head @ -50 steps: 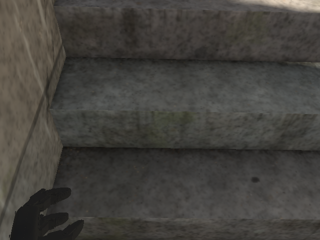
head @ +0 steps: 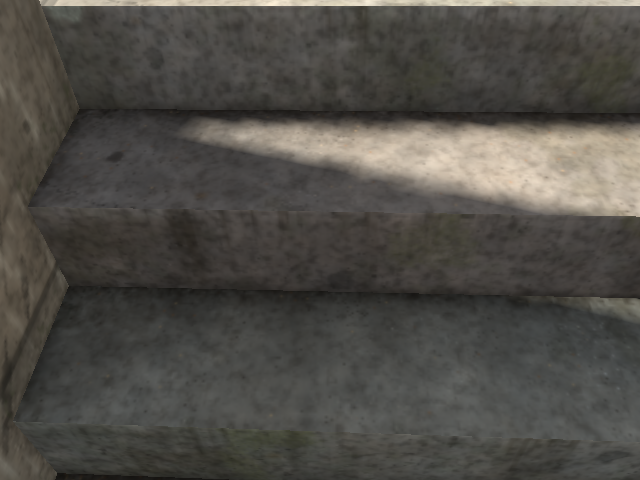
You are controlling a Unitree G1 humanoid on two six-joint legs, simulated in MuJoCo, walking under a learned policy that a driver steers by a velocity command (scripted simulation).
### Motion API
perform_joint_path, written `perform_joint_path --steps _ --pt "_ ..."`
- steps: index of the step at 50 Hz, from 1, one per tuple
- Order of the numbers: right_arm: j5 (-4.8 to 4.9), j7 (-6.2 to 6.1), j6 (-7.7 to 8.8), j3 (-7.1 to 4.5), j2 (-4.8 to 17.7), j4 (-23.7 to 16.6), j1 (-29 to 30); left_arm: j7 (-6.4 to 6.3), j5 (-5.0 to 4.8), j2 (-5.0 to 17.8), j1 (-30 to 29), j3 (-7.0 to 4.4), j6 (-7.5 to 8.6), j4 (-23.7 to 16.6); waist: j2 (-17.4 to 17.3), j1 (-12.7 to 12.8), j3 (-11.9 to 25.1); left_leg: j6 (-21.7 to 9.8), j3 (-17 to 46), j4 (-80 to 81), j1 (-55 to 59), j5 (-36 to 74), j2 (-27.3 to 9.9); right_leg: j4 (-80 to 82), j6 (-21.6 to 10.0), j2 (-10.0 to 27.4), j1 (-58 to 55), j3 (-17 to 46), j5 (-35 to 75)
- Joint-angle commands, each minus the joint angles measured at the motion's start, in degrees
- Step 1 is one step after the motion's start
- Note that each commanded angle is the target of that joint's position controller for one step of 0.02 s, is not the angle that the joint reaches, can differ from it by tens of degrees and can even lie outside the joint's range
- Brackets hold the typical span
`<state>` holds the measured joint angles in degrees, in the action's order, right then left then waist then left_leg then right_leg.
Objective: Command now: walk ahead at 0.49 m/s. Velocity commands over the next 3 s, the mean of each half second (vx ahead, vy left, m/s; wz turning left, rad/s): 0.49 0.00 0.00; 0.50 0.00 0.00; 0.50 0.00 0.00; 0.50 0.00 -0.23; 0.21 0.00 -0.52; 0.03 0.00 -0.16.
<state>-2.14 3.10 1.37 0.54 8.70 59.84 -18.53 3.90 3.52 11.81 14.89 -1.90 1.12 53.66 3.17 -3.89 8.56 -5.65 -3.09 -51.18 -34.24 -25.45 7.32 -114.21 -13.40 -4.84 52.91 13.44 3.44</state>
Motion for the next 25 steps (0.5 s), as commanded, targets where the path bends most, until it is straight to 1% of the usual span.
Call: perform_joint_path --steps 1,2,3,4,5,6,7,8,9,10,11,12,13,14,15,16,17,18,19,20,21,22,23,24,25 --pt "0.07 2.78 5.00 2.47 -6.82 0.17 7.06 -1.41 0.52 -1.47 -3.81 1.22 -1.84 -6.85 -1.22 8.75 -6.13 -9.92 18.15 28.96 6.78 8.93 -13.42 -8.63 -0.43 5.60 20.79 -5.38 -11.07" --pt "-0.19 2.33 5.24 1.89 -5.05 1.13 4.47 -1.28 -0.46 -1.60 -7.51 1.97 -1.51 -7.87 -7.27 7.74 -5.11 -10.24 16.00 30.86 6.68 9.89 -13.91 -17.51 -0.65 6.37 22.50 -9.01 -20.01" --pt "-1.77 2.12 5.52 1.99 -5.04 1.79 3.00 -1.72 -1.24 -1.82 -10.84 2.58 -1.14 -9.09 -7.37 7.97 -5.96 -8.52 15.43 32.30 4.73 7.31 -13.81 -17.87 -1.61 7.77 23.48 -9.60 -20.66" --pt "-3.60 1.87 5.24 1.71 -3.32 2.95 -1.27 -2.22 -1.66 -2.36 -14.40 3.77 -0.49 -10.30 -7.75 5.92 -6.38 -8.31 17.06 32.63 6.09 6.69 -14.58 -20.57 -1.87 8.03 28.03 -8.12 -24.34" --pt "-5.00 1.44 5.08 1.62 -2.74 3.99 -4.59 -2.63 -2.09 -2.69 -18.65 4.43 0.12 -12.13 -5.45 4.88 -5.73 -6.93 16.54 32.80 8.98 6.58 -15.01 -15.32 -2.58 9.31 30.26 -7.66 -24.38" --pt "-5.86 2.06 4.99 1.68 -0.75 5.44 -8.37 -3.16 -2.09 -0.42 -25.11 4.41 0.25 -15.61 -1.85 3.06 -2.77 -5.56 14.87 34.00 9.53 6.64 -14.55 1.91 -1.67 11.42 26.66 -10.51 -17.98" --pt "-5.42 2.41 5.03 1.12 1.71 3.11 -7.95 -3.52 -2.16 1.18 -27.87 4.08 -0.01 -16.16 -5.00 2.07 -2.77 -6.03 13.46 36.84 5.84 10.81 -14.38 10.54 0.69 12.66 20.60 -11.89 -17.56" --pt "-2.40 3.84 3.90 -0.60 7.31 0.10 -2.21 -2.77 -2.34 1.57 -34.76 4.66 -1.02 -18.56 -6.98 3.75 -2.73 -7.74 10.96 48.74 -9.99 14.11 -15.16 27.85 4.13 10.30 -1.59 -16.80 -33.97" --pt "-0.74 4.67 2.78 -0.84 9.48 2.10 -7.63 -1.24 -2.50 -1.38 -37.06 6.21 -2.57 -18.28 -12.00 2.10 -2.63 -11.76 15.86 53.16 -14.18 11.89 -19.67 26.40 7.66 7.74 -9.83 -18.60 -36.60" --pt "0.28 4.76 4.01 -1.04 11.92 0.42 -6.38 0.46 -1.55 -2.35 -32.00 5.84 -2.40 -16.32 -14.37 4.66 -2.58 -12.71 13.81 52.22 -5.11 32.95 -22.28 26.02 9.21 4.59 -11.35 -23.73 -35.66" --pt "-0.56 4.81 5.19 -2.04 15.56 -0.14 -3.01 0.37 -2.50 0.40 -22.19 5.03 -2.67 -12.96 -13.94 9.27 0.17 -11.40 10.99 44.77 8.14 69.45 -24.40 30.30 7.99 3.17 -10.76 -20.76 -25.14" --pt "4.83 -2.85 6.39 -3.47 11.85 1.35 -6.60 -3.82 -2.81 -1.71 -0.25 3.18 -0.76 -7.15 -8.86 14.68 6.09 -8.07 1.73 29.46 24.16 87.33 -18.86 40.72 4.90 0.34 -22.73 -27.15 -43.67" --pt "5.26 -4.51 7.49 -3.50 12.28 1.97 -9.25 -4.72 -2.84 1.87 7.91 1.73 0.57 -3.84 -9.48 17.83 9.34 -5.70 4.54 12.78 22.20 90.75 -18.03 49.45 3.44 1.85 -32.54 -15.02 -44.05" --pt "-4.33 4.73 6.57 -1.31 5.06 -0.26 -4.07 -2.38 0.84 12.25 7.92 1.09 -0.85 -2.59 7.99 16.20 12.05 -6.26 9.14 -5.07 -8.65 65.21 -9.29 72.84 -6.91 11.02 -43.81 18.81 -36.04" --pt "-3.81 7.22 4.08 -2.81 3.60 1.16 -3.40 -2.14 3.72 16.46 19.02 -1.02 -2.66 0.11 16.19 20.33 10.17 -6.30 23.01 -33.27 -20.02 32.47 0.71 91.53 -7.07 16.45 -46.41 46.66 -57.03" --pt "-2.21 2.34 6.49 -4.35 2.15 -8.82 2.41 -4.71 -3.50 12.89 4.46 -3.19 -1.25 -0.38 11.17 9.98 7.01 -3.71 15.63 -54.48 -17.64 23.11 -3.40 96.08 -0.48 20.91 -41.01 42.68 -74.16" --pt "-2.44 0.61 6.51 -2.83 -0.73 -13.07 6.71 -5.19 -4.26 9.43 -2.77 -1.91 0.14 1.24 7.21 5.76 -1.95 -2.97 11.57 -60.40 -22.81 25.34 -4.80 93.73 1.79 19.16 -30.72 36.39 -71.40" --pt "-2.39 -0.65 6.32 -1.58 -4.56 -16.82 10.62 -5.57 -3.70 2.99 -3.37 -0.91 1.33 4.87 4.14 3.73 -8.94 -3.52 11.42 -66.45 -28.04 26.57 -4.95 90.34 3.76 18.19 -24.18 26.11 -61.52" --pt "3.47 1.24 3.48 -1.47 0.61 -7.60 8.28 -2.69 -0.12 -0.33 -4.27 1.69 1.38 4.80 1.72 4.65 -12.09 -9.37 23.17 -66.15 -33.74 33.06 -3.53 87.74 3.93 17.04 -17.83 19.61 -48.03" --pt "3.30 1.90 2.71 -1.16 -0.04 -8.42 6.09 -1.93 1.48 -4.07 -5.30 2.63 1.09 5.11 -2.50 2.59 -10.55 -11.81 24.29 -66.91 -33.27 33.94 -3.85 89.50 5.18 17.12 -16.39 16.48 -39.06" --pt "-2.06 -1.14 3.63 0.57 -8.53 -16.56 4.72 -3.35 -2.94 -5.86 -3.08 0.95 3.40 9.79 2.72 -3.40 -10.35 -6.58 12.41 -66.15 -29.95 27.09 -4.32 89.13 7.73 14.00 -21.44 2.85 -37.56" --pt "-2.30 -2.17 3.61 1.17 -8.10 -16.32 6.05 -3.75 -3.64 -7.21 -1.74 1.72 4.96 10.60 -0.36 -3.43 -11.99 -5.15 12.43 -66.51 -31.93 28.12 -5.14 88.82 7.41 12.91 -19.79 -1.85 -29.53" --pt "-1.23 -3.39 3.17 0.82 -5.76 -16.27 6.92 -3.89 -3.20 -6.12 -0.67 1.64 6.08 10.44 -3.13 -3.05 -12.22 -3.46 8.89 -63.95 -30.73 29.31 -5.45 89.74 6.14 12.72 -19.02 -4.71 -23.81" --pt "4.35 0.45 1.71 -0.85 5.32 -15.12 13.93 -1.63 4.34 -0.66 -7.36 1.14 4.00 4.69 -8.28 0.44 -3.10 -8.39 12.51 -59.26 -32.71 33.44 -5.78 94.10 6.72 12.65 -19.29 -3.09 -18.72" --pt "4.35 2.43 1.30 -0.55 3.09 -14.28 13.75 -1.14 5.08 1.32 -0.85 0.69 3.11 6.46 1.29 2.37 -4.45 -9.81 10.45 -77.14 -40.32 28.96 -3.08 95.55 3.78 13.04 -25.43 -1.26 -16.59"
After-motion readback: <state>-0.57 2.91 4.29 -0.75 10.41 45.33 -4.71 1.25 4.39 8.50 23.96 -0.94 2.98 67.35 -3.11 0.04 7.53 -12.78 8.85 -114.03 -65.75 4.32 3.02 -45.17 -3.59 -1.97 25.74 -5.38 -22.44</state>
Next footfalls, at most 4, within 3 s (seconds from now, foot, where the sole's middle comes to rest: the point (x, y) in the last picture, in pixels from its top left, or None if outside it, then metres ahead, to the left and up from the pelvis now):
0.24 right None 0.28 -0.19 -0.53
0.78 left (317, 359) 0.56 0.00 -0.34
1.22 right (441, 161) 0.79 -0.21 -0.15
1.76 left None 1.08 0.01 0.04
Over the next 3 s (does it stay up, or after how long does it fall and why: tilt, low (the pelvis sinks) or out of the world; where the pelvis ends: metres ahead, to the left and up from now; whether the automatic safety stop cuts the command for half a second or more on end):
stays up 1.22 -0.15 0.81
